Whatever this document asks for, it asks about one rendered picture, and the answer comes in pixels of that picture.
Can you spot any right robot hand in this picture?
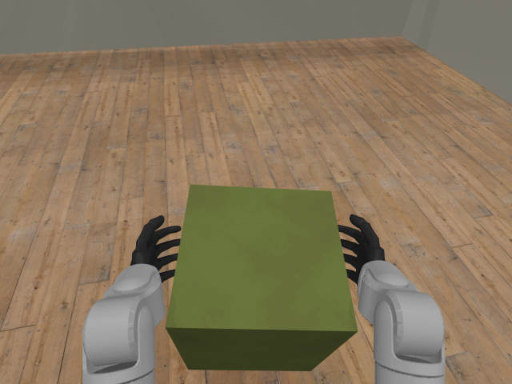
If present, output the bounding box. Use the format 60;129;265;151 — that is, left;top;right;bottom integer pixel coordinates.
338;214;385;285

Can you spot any left robot hand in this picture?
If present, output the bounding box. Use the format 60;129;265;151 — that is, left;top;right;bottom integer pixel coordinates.
130;215;181;283

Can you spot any carton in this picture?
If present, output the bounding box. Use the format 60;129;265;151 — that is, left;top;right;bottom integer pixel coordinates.
166;185;358;371

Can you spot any robot left forearm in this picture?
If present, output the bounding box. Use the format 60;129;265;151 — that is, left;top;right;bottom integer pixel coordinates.
82;264;166;384

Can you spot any robot right forearm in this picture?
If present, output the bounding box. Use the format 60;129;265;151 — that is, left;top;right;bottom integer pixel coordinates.
358;260;446;384

